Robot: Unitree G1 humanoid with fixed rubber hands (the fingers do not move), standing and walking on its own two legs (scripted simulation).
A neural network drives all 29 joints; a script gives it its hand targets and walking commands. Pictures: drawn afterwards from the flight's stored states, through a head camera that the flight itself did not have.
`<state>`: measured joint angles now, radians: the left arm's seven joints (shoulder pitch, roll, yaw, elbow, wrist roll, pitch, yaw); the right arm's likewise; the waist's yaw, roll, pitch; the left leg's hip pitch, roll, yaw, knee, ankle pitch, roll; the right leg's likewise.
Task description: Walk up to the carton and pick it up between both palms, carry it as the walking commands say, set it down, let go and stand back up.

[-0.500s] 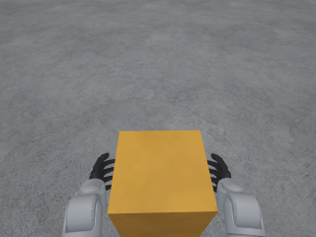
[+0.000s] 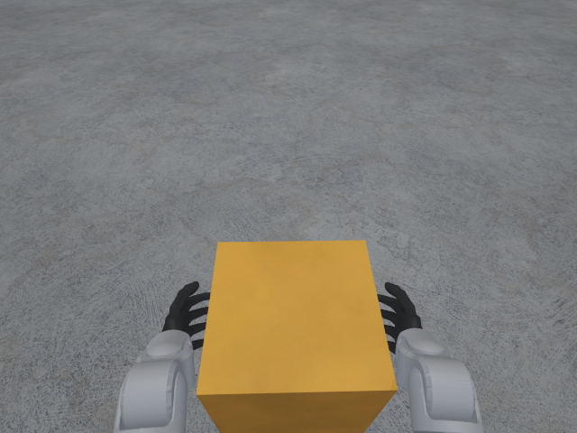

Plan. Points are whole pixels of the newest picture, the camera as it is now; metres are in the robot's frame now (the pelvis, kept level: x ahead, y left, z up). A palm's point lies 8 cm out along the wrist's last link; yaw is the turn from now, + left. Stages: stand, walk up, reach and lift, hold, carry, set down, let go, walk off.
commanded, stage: carry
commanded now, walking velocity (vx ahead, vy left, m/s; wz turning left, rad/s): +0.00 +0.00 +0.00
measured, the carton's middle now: (292, 345) +0.28 +0.00 -0.01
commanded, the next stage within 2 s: none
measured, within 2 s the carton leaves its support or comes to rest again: neither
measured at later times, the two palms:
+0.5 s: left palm (177, 340) +0.26 +0.15 +0.06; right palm (406, 339) +0.26 -0.15 +0.05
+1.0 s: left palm (141, 346) +0.24 +0.18 +0.09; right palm (390, 341) +0.24 -0.12 +0.08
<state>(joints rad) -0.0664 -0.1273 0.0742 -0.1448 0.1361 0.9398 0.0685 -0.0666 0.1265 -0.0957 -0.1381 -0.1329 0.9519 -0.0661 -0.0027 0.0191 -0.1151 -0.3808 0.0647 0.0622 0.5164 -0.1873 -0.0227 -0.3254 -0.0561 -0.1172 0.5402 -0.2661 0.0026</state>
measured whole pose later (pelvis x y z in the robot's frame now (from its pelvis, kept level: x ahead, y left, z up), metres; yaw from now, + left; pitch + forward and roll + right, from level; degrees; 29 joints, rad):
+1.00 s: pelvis -0.01 +0.03 -0.01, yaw +1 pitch +3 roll +0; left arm -0.09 -0.13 0.05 -0.40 0.11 1.25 0.10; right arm -0.08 0.13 -0.10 -0.41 -0.08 1.27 -0.10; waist 0.00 0.01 -0.12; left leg -0.42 0.02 0.10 0.58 -0.21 0.00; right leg -0.36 -0.13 -0.10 0.62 -0.29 0.05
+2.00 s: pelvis +0.32 +0.09 -0.01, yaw +3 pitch +4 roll -1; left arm -0.14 -0.13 0.07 -0.41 0.11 1.23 0.09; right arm -0.12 0.13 -0.11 -0.43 -0.09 1.25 -0.10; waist 0.00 0.07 -0.06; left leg -0.07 0.13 0.09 0.70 -0.46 -0.04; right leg -0.47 -0.05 -0.23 0.57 -0.13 -0.06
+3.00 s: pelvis +0.99 +0.11 -0.02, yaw +3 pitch +3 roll -2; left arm -0.15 -0.13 0.06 -0.38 0.10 1.23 0.10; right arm -0.10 0.13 -0.12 -0.42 -0.11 1.25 -0.09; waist 0.03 0.07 -0.07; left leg 0.08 0.11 0.13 0.55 -0.49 -0.04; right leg -0.49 -0.01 -0.23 0.52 -0.08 -0.07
